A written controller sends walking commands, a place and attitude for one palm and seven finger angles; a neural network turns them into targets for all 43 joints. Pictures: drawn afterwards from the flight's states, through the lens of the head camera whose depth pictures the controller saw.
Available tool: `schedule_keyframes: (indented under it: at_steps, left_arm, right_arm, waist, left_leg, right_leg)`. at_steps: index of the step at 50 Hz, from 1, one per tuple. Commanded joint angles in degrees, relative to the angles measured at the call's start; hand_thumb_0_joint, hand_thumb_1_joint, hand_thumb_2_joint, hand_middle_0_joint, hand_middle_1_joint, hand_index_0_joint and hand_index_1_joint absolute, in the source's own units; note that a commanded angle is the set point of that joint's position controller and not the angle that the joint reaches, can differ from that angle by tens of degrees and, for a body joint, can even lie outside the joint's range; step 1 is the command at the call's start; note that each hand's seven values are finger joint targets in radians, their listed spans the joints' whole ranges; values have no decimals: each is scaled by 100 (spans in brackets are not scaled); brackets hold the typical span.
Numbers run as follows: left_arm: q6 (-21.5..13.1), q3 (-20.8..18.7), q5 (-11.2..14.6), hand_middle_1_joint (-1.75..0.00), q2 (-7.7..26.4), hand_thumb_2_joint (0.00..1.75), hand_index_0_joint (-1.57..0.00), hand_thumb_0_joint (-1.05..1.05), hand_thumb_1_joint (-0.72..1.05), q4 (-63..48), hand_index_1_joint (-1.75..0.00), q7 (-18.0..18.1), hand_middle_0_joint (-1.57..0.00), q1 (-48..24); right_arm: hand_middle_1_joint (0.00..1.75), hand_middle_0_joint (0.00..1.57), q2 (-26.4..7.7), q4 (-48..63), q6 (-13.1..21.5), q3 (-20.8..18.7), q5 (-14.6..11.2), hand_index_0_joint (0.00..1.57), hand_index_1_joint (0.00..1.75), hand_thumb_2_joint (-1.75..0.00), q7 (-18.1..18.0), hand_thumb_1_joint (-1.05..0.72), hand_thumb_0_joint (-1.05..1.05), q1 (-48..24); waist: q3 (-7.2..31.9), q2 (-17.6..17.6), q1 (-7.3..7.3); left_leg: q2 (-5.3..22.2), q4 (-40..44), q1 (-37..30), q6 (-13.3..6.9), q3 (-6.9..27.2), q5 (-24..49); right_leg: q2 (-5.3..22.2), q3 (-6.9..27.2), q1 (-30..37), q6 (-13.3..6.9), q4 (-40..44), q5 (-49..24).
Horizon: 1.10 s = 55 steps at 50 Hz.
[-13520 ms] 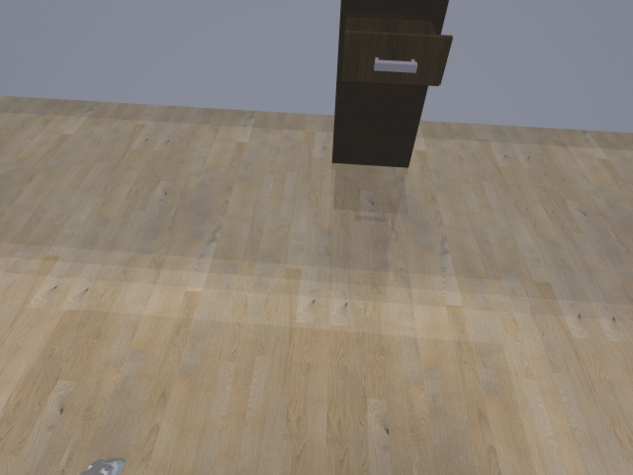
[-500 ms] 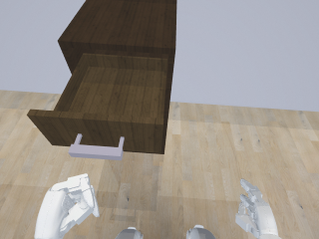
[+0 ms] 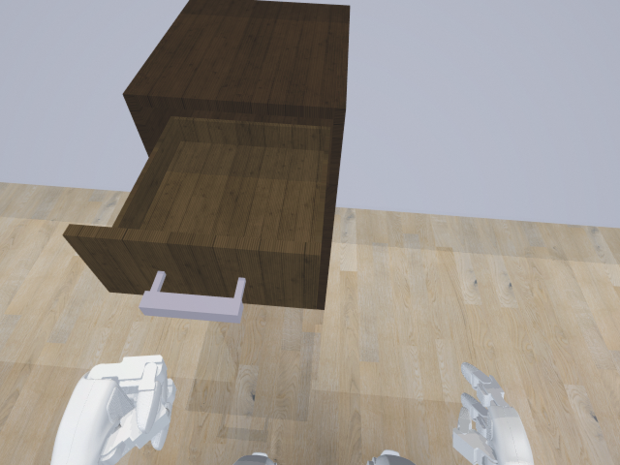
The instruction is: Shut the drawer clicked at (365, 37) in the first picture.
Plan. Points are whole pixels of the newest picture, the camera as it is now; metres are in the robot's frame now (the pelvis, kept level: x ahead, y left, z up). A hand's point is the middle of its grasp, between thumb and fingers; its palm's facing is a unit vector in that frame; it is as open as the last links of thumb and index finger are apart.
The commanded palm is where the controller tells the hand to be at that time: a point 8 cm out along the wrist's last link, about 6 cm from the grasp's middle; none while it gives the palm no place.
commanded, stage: raise the hand and make a fist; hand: left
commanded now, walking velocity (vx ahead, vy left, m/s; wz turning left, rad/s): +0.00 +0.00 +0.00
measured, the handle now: (196, 293) +0.35 +0.20 -0.02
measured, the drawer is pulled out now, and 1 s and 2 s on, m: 0.30 0.30 0.30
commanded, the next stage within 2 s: bring the fist close to the handle in 0.22 s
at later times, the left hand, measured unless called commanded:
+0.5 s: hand (173, 420) +0.16 +0.16 +0.06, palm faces -0.01 -1.00 -0.07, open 3.3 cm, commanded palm +0.15 +0.21 +0.06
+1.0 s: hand (198, 384) +0.21 +0.15 +0.01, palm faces -0.04 -1.00 -0.06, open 3.3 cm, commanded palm +0.20 +0.21 +0.01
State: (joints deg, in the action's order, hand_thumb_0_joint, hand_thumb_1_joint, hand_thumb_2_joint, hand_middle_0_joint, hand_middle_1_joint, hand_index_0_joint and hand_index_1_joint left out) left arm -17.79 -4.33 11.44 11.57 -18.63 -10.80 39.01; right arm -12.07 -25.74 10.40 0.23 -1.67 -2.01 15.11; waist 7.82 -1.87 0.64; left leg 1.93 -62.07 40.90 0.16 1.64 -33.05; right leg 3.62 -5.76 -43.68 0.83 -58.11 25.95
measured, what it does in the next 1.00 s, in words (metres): stands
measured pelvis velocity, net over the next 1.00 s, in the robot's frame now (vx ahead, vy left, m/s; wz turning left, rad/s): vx -0.02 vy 0.00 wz -0.01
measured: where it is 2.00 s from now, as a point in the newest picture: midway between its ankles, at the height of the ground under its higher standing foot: outside the picture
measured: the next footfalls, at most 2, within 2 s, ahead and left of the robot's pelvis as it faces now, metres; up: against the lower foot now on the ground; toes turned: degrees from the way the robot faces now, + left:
none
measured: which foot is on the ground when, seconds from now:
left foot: down 0.00-1.00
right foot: down 0.00-1.00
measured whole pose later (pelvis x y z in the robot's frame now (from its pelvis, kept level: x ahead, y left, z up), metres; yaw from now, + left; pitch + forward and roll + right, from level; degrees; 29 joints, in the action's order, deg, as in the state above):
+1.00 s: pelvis -0.02 +0.00 -0.03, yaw -1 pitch +18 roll -2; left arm -22.9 -4.7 10.4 11.4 -3.3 -9.6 22.2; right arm -13.2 -27.5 10.4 0.4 -0.2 -1.5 13.7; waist 9.2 -1.2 -1.1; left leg 1.8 -71.5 54.7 0.4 1.5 -35.1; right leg 3.9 -4.9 -58.0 0.3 -67.7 27.7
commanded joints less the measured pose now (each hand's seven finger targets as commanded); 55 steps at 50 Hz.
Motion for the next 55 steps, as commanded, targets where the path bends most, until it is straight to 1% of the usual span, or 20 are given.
schedule_keyframes:
  at_steps: [1,4,6,9,11,15,21,24,27,28,31,32,36,38,43,44,47,49,53,55]
  left_arm:
    - [-438,-358,141,-160,406,90,-140,0,90,-1160,-160,42,-140,408]
    - [-508,-394,100,-160,475,90,-140,0,90,-1196,-160,99,-140,448]
    - [-559,-252,89,-160,369,90,-140,0,90,-1301,-160,116,-140,416]
    - [-558,-370,76,-160,468,90,-140,0,90,-1090,-160,141,-140,470]
    - [-589,-253,95,-160,386,90,-140,0,90,-1194,-160,103,-140,316]
    - [-582,-275,99,-160,408,90,-140,0,90,-1216,-160,103,-140,223]
    - [-591,-173,51,-160,329,90,-140,0,90,-703,-160,56,-140,-320]
    - [-652,-355,38,-160,511,90,-140,0,90,-622,-160,65,-140,-519]
    - [-687,-238,70,-160,391,90,-140,0,90,-583,-160,54,-140,-758]
    - [-696,-364,71,-160,483,90,-140,0,90,-555,-160,67,-140,-725]
    - [-694,-507,89,-160,510,90,-140,0,90,-238,-160,71,-140,-672]
    - [-702,-388,107,-160,387,90,-140,0,90,-189,-160,37,-140,-700]
    - [-806,-297,55,-160,397,90,-140,0,90,-139,-160,54,-140,-1085]
    - [-856,-265,51,-160,401,90,-140,0,90,-2,-160,78,-140,-1323]
    - [-941,-386,22,-160,499,90,-140,0,90,179,-160,122,-140,-1587]
    - [-906,-450,3,-160,538,90,-140,0,90,353,-160,137,-140,-1531]
    - [-922,-328,6,-160,444,90,-140,0,90,334,-160,130,-140,-1779]
    - [-902,-449,2,-160,541,90,-140,0,90,487,-160,154,-140,-1800]
    - [-968,-356,-13,-160,462,90,-140,0,90,494,-160,138,-140,-2015]
    - [-986,-205,-44,-160,335,90,-140,0,90,630,-160,140,-140,-2141]
  right_arm:
    - [30,20,-618,938,375,-338,-55,20,30,-90,-44,-90,0,-458]
    - [30,20,-635,934,378,-344,-44,20,30,-90,-34,-90,0,-517]
    - [30,20,-625,945,408,-331,-37,20,30,-90,-10,-90,0,-474]
    - [30,20,-650,914,383,-347,-32,20,30,-90,-22,-90,0,-521]
    - [30,20,-650,949,391,-325,-36,20,30,-90,-24,-90,0,-501]
    - [30,20,-662,950,395,-315,-41,20,30,-90,-44,-90,0,-458]
    - [30,20,-717,904,382,-273,-10,20,30,-90,-73,-90,0,-427]
    - [30,20,-748,897,390,-273,7,20,30,-90,-85,-90,0,-452]
    - [30,20,-735,888,401,-262,20,20,30,-90,-75,-90,0,-383]
    - [30,20,-740,865,404,-280,28,20,30,-90,-78,-90,0,-376]
    - [30,20,-726,800,362,-312,29,20,30,-90,-70,-90,0,-413]
    - [30,20,-719,813,363,-300,34,20,30,-90,-59,-90,0,-429]
    - [30,20,-761,774,374,-287,50,20,30,-90,-48,-90,0,-430]
    - [30,20,-796,750,391,-288,67,20,30,-90,-48,-90,0,-397]
    - [30,20,-837,704,373,-312,101,20,30,-90,-33,-90,0,-346]
    - [30,20,-849,705,338,-321,99,20,30,-90,-33,-90,0,-363]
    - [30,20,-855,708,311,-312,105,20,30,-90,-13,-90,0,-343]
    - [30,20,-865,687,259,-320,113,20,30,-90,-9,-90,0,-353]
    - [30,20,-875,681,217,-319,119,20,30,-90,21,-90,0,-351]
    - [30,20,-888,672,195,-315,129,20,30,-90,31,-90,0,-350]
  waist:
    - [748,99,5]
    - [670,109,11]
    - [706,-133,6]
    - [554,252,-34]
    - [498,18,-59]
    - [605,97,-78]
    - [366,193,-198]
    - [613,84,-129]
    - [810,26,-160]
    - [974,17,-115]
    - [964,137,-90]
    - [935,135,-124]
    - [974,-77,-169]
    - [952,35,-233]
    - [1377,39,-172]
    - [1337,196,-174]
    - [1500,3,-184]
    - [1547,154,-177]
    - [1692,-43,-182]
    - [1662,70,-247]
  left_leg:
    - [-223,1099,-96,-90,-21,2022]
    - [-217,1106,-31,-102,-28,1933]
    - [-225,1124,-109,-86,-32,1934]
    - [-220,1088,82,-110,-26,1729]
    - [-240,1106,69,-100,-39,1541]
    - [-222,1100,31,-104,-12,1513]
    - [-254,947,350,-99,-9,1107]
    - [-262,870,403,-103,-11,1113]
    - [-267,796,363,-97,-8,1326]
    - [-263,758,369,-91,-15,1463]
    - [-263,678,551,-76,-39,1530]
    - [-271,653,590,-84,-50,1501]
    - [-260,574,646,-81,-29,1425]
    - [-258,496,752,-83,-15,1288]
    - [-262,309,869,-81,-25,1505]
    - [-247,313,950,-85,-4,1477]
    - [-257,215,960,-81,-25,1553]
    - [-247,158,1077,-92,-15,1590]
    - [-252,42,1091,-80,-28,1638]
    - [-235,-14,1135,-80,20,1655]
  right_leg:
    - [-300,76,1211,-192,764,-1250]
    - [-300,84,1185,-199,768,-1128]
    - [-295,65,1116,-205,731,-1094]
    - [-309,94,1081,-191,800,-915]
    - [-293,132,993,-195,832,-702]
    - [-316,108,957,-186,802,-654]
    - [-310,170,600,-173,793,-186]
    - [-305,220,616,-200,699,-142]
    - [-306,198,610,-201,586,-442]
    - [-297,200,687,-207,523,-596]
    - [-295,234,719,-203,473,-714]
    - [-286,242,672,-192,476,-702]
    - [-282,218,392,-212,331,-563]
    - [-281,220,209,-201,297,-404]
    - [-265,236,199,-215,42,-675]
    - [-290,209,162,-213,13,-623]
    - [-267,229,80,-212,-96,-749]
    - [-283,236,91,-217,-149,-787]
    - [-265,243,-60,-225,-285,-864]
    - [-281,200,-242,-222,-389,-855]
